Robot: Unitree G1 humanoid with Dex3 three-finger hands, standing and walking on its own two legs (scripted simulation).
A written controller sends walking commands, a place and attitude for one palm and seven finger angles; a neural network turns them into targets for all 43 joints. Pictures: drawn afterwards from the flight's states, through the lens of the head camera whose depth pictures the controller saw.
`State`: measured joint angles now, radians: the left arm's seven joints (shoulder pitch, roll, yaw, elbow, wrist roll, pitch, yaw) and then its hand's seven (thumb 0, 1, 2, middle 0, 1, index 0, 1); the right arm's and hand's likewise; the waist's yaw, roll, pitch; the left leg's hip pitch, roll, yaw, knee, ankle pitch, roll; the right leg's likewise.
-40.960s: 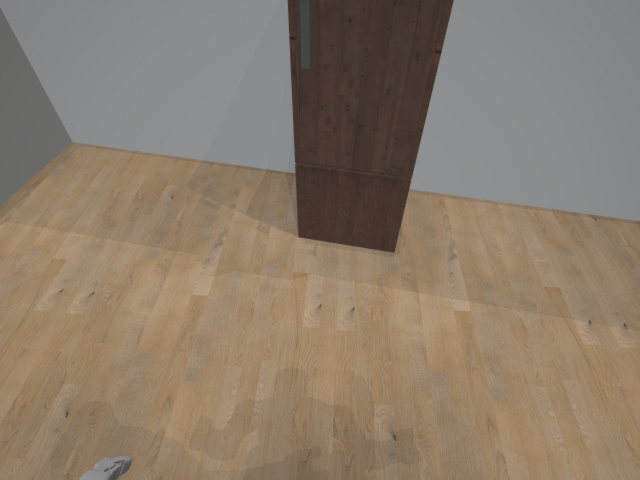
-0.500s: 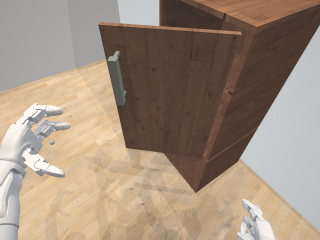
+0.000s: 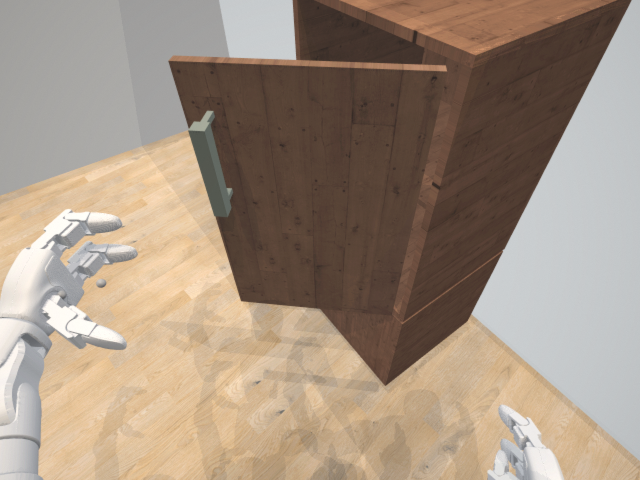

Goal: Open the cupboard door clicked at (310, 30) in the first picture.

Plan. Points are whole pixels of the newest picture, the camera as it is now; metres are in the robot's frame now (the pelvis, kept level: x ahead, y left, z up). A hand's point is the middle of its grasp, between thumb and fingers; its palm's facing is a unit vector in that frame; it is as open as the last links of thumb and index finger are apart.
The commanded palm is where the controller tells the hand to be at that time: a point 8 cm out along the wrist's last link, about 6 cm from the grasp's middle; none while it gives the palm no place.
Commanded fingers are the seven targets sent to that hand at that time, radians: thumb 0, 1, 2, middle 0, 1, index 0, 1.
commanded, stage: raise the hand with hooked fingers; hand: left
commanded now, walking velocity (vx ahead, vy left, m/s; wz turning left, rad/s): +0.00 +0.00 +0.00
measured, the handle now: (216, 165) +0.54 +0.22 +0.10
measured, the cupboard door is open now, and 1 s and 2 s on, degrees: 47 47 47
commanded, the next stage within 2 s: move the hooked fingers beside the handle in 0.08 s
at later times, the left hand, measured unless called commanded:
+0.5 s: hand (123, 256) +0.33 +0.27 +0.13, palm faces -0.01 -1.00 -0.04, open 14.0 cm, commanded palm +0.31 +0.32 +0.12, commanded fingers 0.00 -0.50 0.30 -0.30 -1.20 -0.30 -1.20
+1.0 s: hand (145, 218) +0.40 +0.27 +0.12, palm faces -0.02 -1.00 -0.01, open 14.0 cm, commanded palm +0.38 +0.32 +0.12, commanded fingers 0.00 -0.50 0.30 -0.30 -1.20 -0.30 -1.20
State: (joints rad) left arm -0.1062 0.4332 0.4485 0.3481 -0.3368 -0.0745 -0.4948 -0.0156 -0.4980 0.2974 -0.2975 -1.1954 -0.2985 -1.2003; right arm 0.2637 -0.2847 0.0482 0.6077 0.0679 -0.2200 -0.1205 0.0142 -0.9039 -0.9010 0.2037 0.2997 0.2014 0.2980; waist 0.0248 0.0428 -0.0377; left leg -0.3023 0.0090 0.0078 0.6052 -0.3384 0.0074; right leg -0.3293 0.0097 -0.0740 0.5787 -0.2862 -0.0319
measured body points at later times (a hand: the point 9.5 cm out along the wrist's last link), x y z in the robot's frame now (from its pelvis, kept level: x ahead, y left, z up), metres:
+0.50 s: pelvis -0.01 +0.00 +0.00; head +0.01 -0.01 +0.45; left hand +0.32 +0.32 +0.13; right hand +0.14 -0.25 -0.09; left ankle -0.01 +0.11 -0.73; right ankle +0.01 -0.10 -0.73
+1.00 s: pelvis +0.01 +0.02 +0.00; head +0.05 +0.01 +0.44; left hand +0.39 +0.32 +0.12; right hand +0.10 -0.25 -0.11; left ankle -0.01 +0.11 -0.73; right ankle +0.01 -0.10 -0.73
